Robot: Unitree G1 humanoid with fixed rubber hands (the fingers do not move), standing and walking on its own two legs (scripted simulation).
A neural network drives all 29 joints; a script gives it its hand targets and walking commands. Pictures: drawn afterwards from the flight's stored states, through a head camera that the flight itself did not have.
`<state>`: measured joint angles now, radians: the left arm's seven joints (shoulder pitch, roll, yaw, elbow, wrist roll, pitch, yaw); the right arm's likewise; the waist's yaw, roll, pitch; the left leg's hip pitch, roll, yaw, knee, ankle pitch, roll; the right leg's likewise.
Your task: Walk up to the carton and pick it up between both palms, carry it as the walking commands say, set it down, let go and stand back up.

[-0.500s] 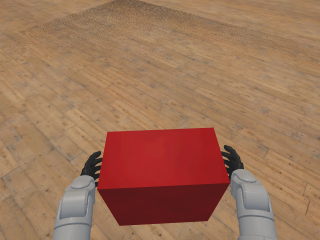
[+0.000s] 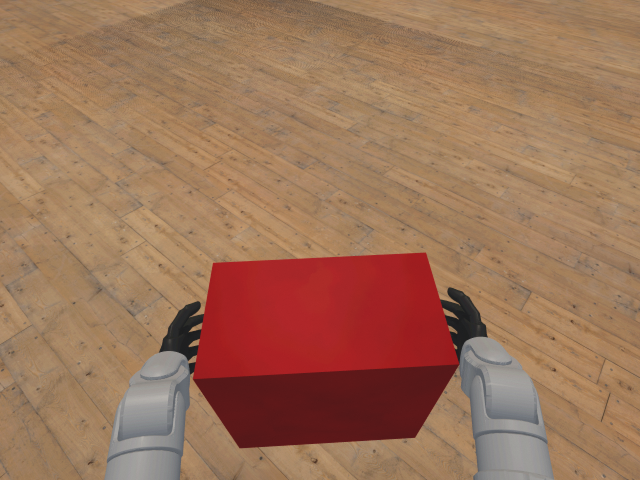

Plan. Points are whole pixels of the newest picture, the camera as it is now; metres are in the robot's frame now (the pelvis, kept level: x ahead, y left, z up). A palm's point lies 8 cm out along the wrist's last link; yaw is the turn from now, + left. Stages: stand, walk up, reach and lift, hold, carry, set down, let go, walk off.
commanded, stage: carry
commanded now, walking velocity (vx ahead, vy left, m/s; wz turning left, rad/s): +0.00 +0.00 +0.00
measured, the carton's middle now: (324, 359) +0.30 -0.01 -0.06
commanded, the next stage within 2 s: hold in 0.64 s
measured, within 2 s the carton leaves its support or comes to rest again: neither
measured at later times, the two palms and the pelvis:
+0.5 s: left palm (171, 354) +0.27 +0.19 +0.03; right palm (465, 343) +0.28 -0.19 +0.03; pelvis +0.00 +0.00 +0.00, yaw +0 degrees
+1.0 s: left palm (168, 356) +0.26 +0.19 +0.04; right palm (465, 320) +0.30 -0.18 +0.06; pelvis +0.02 -0.01 +0.01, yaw +0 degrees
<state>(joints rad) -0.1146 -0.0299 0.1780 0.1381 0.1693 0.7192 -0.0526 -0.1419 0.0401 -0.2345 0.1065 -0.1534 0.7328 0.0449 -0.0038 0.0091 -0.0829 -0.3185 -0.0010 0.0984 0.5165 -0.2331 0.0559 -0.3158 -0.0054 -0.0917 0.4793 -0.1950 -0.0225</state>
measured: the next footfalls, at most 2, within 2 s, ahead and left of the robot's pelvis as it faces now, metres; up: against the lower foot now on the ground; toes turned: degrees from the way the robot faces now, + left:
none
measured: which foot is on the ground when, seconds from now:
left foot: down 0.00-1.00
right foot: down 0.00-1.00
